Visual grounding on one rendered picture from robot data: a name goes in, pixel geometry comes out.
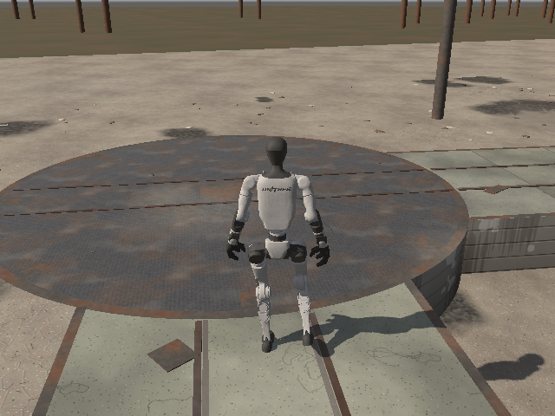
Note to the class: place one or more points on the robot left forearm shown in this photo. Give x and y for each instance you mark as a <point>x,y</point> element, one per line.
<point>235,230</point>

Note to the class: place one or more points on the robot left hand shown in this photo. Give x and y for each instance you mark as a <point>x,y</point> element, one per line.
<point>230,248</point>

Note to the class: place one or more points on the right robot upper arm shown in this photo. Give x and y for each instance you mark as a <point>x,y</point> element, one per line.
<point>303,182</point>

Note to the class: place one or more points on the robot left thigh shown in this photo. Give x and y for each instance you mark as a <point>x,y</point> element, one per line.
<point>256,254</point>

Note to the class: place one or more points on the left robot upper arm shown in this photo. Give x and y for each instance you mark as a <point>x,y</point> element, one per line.
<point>250,182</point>

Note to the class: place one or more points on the robot right forearm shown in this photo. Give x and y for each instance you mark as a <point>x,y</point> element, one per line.
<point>318,232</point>

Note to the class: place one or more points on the right robot shin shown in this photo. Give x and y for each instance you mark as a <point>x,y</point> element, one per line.
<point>303,297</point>

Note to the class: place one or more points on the robot right hand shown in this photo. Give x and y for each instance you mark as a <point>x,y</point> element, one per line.
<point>324,252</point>

